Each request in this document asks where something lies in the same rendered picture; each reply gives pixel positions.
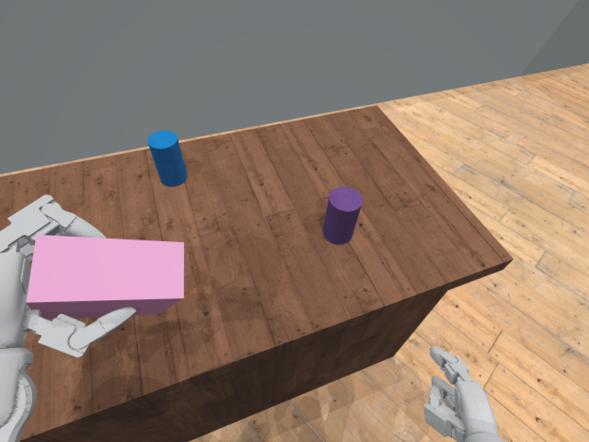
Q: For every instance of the right robot hand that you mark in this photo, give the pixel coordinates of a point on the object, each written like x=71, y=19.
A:
x=467, y=410

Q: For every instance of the left robot hand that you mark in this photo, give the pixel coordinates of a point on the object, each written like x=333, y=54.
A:
x=17, y=241

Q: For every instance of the sponge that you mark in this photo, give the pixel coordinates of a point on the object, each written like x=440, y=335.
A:
x=91, y=277

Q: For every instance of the left robot forearm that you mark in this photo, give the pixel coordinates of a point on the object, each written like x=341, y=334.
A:
x=18, y=392

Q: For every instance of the table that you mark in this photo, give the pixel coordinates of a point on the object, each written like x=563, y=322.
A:
x=271, y=309

